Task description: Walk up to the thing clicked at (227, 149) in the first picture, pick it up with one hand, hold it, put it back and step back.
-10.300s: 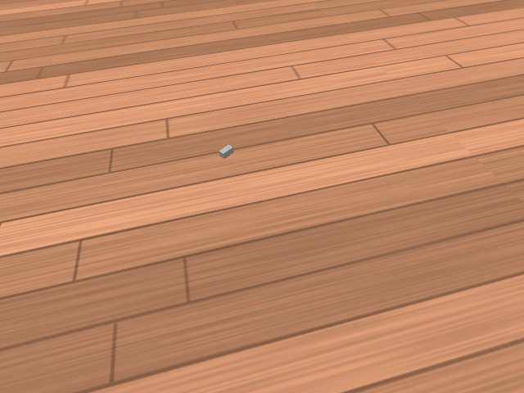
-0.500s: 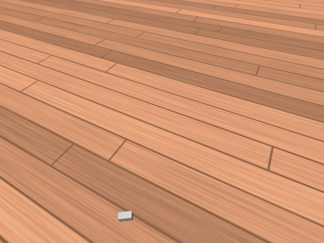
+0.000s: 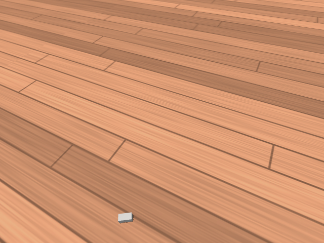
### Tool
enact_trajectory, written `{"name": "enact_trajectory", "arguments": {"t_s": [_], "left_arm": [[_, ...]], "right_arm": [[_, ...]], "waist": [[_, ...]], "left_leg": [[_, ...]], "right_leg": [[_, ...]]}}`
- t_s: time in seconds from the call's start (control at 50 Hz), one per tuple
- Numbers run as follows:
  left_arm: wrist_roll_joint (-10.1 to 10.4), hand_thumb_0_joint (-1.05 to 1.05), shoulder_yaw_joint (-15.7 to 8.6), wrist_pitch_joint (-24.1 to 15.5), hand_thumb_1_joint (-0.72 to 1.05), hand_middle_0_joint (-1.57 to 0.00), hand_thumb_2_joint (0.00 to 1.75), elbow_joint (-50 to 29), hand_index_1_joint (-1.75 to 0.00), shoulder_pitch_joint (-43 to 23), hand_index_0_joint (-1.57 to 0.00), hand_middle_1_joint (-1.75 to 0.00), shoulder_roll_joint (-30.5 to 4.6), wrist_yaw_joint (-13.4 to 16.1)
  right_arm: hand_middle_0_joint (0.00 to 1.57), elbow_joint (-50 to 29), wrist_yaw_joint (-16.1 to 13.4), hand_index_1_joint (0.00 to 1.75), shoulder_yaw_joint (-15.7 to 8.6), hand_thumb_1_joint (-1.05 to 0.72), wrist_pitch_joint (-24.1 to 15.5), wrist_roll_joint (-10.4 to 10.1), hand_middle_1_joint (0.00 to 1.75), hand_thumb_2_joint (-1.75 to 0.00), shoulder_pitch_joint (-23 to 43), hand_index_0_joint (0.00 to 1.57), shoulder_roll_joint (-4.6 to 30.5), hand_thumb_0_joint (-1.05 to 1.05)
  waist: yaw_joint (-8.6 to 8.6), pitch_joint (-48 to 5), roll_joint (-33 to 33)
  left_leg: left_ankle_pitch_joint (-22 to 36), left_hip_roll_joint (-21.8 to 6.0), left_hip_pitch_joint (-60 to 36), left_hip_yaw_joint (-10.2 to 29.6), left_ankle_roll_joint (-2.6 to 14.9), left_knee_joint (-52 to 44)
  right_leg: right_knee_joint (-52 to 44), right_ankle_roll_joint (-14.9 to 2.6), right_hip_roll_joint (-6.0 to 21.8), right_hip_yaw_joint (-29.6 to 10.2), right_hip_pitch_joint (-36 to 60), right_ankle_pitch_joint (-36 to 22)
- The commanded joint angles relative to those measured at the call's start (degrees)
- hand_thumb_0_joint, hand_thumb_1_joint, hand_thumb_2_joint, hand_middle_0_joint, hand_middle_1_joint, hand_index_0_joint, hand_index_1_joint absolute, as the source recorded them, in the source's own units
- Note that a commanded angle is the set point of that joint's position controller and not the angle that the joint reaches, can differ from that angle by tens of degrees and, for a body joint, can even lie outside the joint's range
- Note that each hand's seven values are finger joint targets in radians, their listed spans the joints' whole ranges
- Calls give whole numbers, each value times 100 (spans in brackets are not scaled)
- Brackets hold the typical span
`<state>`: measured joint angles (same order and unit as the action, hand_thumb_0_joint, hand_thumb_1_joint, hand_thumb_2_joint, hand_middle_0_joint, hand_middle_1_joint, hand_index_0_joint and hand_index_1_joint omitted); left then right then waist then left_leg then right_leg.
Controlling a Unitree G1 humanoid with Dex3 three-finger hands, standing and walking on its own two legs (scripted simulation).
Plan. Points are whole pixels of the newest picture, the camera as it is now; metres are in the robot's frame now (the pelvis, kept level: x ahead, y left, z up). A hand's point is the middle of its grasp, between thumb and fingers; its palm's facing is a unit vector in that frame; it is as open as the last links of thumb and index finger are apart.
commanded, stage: walk up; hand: left
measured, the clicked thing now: (125, 217) +0.42 +0.27 -0.76
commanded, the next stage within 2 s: none
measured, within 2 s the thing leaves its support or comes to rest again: neither
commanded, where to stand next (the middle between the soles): +0.05 +0.00 m, yaw +4 degrees
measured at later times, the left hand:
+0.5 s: hand out of the picture +0.07 +0.26 -0.15, palm faces -0.02 -0.94 -0.33, open 7.4 cm
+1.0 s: hand out of the picture +0.09 +0.24 -0.16, palm faces -0.04 -0.90 -0.44, open 7.4 cm
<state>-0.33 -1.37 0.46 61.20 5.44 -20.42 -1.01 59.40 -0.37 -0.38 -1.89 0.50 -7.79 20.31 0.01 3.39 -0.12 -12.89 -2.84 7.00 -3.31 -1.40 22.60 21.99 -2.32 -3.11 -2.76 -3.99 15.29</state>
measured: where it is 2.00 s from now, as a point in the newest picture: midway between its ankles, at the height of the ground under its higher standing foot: outside the picture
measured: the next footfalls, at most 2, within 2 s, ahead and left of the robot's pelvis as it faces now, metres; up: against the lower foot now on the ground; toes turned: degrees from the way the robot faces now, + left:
right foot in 0.98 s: +0.10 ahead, -0.19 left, +0.00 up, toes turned -3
left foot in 1.42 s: -0.01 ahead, +0.17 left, +0.00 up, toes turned +5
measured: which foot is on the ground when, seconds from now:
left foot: down 0.00-0.98, up 1.00-1.00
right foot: down 0.00-0.74, up 0.76-0.96, down 0.98-1.00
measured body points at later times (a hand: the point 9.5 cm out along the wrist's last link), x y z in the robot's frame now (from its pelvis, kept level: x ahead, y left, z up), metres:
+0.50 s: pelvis -0.01 +0.00 +0.00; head +0.01 +0.00 +0.45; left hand +0.08 +0.31 -0.13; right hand +0.07 -0.30 -0.13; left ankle -0.01 +0.13 -0.74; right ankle -0.04 -0.10 -0.74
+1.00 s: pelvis +0.00 -0.05 -0.02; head +0.03 -0.06 +0.43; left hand +0.09 +0.29 -0.13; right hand +0.02 -0.39 -0.15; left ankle -0.01 +0.13 -0.74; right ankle +0.06 -0.19 -0.75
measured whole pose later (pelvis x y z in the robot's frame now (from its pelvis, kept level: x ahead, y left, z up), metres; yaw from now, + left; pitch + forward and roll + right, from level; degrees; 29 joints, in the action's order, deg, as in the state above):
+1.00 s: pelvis +0.00 -0.05 -0.02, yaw -1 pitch -4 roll +1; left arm -0.7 -4.5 -1.0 57.3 9.8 -24.1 -0.6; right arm 56.2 0.9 -4.2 2.6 2.9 -14.9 24.7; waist -1.9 7.9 0.4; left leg -23.8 -5.8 12.3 -0.1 -0.2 39.2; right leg 35.1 1.5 3.0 -0.1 -17.3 11.9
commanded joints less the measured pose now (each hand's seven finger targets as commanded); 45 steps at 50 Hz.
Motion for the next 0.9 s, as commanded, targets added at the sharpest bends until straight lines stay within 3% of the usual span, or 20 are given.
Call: {"name": "enact_trajectory", "arguments": {"t_s": [0.0, 0.26, 0.4, 0.68, 0.7, 0.72, 0.74, 0.76, 0.78, 0.8, 0.82, 0.84, 0.86, 0.88], "left_arm": [[20, 0, -288, -125, 90, -20, 90, -329, -30, -205, -20, -30, -1228, 95], [-16, 0, -273, -122, 90, -20, 90, -233, -30, -265, -20, -30, -1185, 73], [-26, 0, -270, -114, 90, -20, 90, -166, -30, -260, -20, -30, -1192, 63], [-16, 0, -256, -113, 90, -20, 90, -159, -30, -200, -20, -30, -1156, 70], [-201, 0, -468, -10, 90, -20, 90, -425, -30, -266, -20, -30, -1482, -89], [-208, 0, -449, 67, 90, -20, 90, -523, -30, -435, -20, -30, -1311, -153], [-276, 0, -494, 141, 90, -20, 90, -668, -30, -534, -20, -30, -1282, -192], [-291, 0, -534, 183, 90, -20, 90, -705, -30, -341, -20, -30, -1343, -219], [-255, 0, -563, 176, 90, -20, 90, -765, -30, -263, -20, -30, -1411, -260], [-205, 0, -560, 161, 90, -20, 90, -800, -30, -77, -20, -30, -1395, -308], [-165, 0, -565, 138, 90, -20, 90, -804, -30, -2, -20, -30, -1383, -363], [-129, 0, -555, 85, 90, -20, 90, -833, -30, 40, -20, -30, -1342, -412], [-67, 0, -495, 9, 90, -20, 90, -735, -30, 232, -20, -30, -1177, -376], [-41, 0, -427, -122, 90, -20, 90, -625, -30, 427, -20, -30, -1030, -276]], "right_arm": [[20, -280, -117, 30, -319, -90, -135, 19, 30, -90, 141, 20, 1277, 0], [20, -127, -104, 30, -275, -90, -144, 24, 30, -90, 223, 20, 1250, 0], [20, -66, -100, 30, -283, -90, -124, 38, 30, -90, 243, 20, 1239, 0], [20, 41, -105, 30, -288, -90, -143, 38, 30, -90, 152, 20, 1237, 0], [20, 130, -215, 30, -526, -90, -210, -18, 30, -90, -758, 20, 1713, 0], [20, 261, -276, 30, -669, -90, -231, 0, 30, -90, -1277, 20, 1992, 0], [20, 201, -306, 30, -784, -90, -274, 34, 30, -90, -1393, 20, 2155, 0], [20, 43, -323, 30, -825, -90, -312, 46, 30, -90, -1247, 20, 2156, 0], [20, -132, -335, 30, -849, -90, -344, 52, 30, -90, -1022, 20, 2151, 0], [20, -280, -323, 30, -839, -90, -377, 60, 30, -90, -757, 20, 2153, 0], [20, -400, -276, 30, -788, -90, -393, 105, 30, -90, -650, 20, 2008, 0], [20, -521, -188, 30, -759, -90, -379, 154, 30, -90, -577, 20, 1969, 0], [20, -640, -82, 30, -680, -90, -322, 205, 30, -90, -230, 20, 1786, 0], [20, -691, -5, 30, -588, -90, -164, 231, 30, -90, 1, 20, 1546, 0]], "waist": [[-44, -530, -58], [-55, -537, 54], [-61, -384, -27], [-61, -500, -14], [-301, -547, -278], [-487, -382, 318], [-551, -117, 674], [-368, 118, 389], [-250, 212, 278], [-86, 169, 274], [-24, 236, 336], [-68, 231, 701], [33, 275, 1096], [98, 238, 1381]], "left_leg": [[1590, -550, -494, 412, 390, -123], [1403, -590, -563, 439, 382, -360], [910, -512, -486, 434, 353, -417], [1214, -561, -569, 464, 380, -479], [314, -715, -1232, 778, 731, -325], [-311, -1310, -1716, 1492, 1107, -747], [-503, -2139, -1634, 2238, 1580, -1132], [-623, -2474, -1116, 2500, 1776, -1178], [-515, -2504, -750, 2463, 1814, -1216], [-509, -2349, -763, 2224, 1780, -1127], [-801, -1962, -471, 1753, 1575, -1058], [-1018, -1641, -282, 1369, 1456, -1055], [-953, -1338, 326, 946, 1286, -982], [-280, -949, 841, 498, 1101, -559]], "right_leg": [[-279, -82, 854, -532, -240, -2117], [-437, -66, 843, -574, -215, -1767], [-592, -71, 818, -629, -360, -1295], [-530, -43, 812, -626, -258, -1594], [294, -188, 533, -367, -1065, -478], [1135, -131, 278, -104, -2040, 588], [2325, -13, 420, -187, -2733, 1642], [3018, 39, 680, -423, -2827, 1611], [3321, 11, 857, -614, -2726, 1482], [3303, -8, 982, -713, -2745, 1388], [2951, 15, 1046, -615, -2544, 1300], [2447, 36, 956, -315, -2310, 1321], [2005, 81, 827, -21, -1683, 1184], [1401, 206, 515, 386, -962, 842]]}}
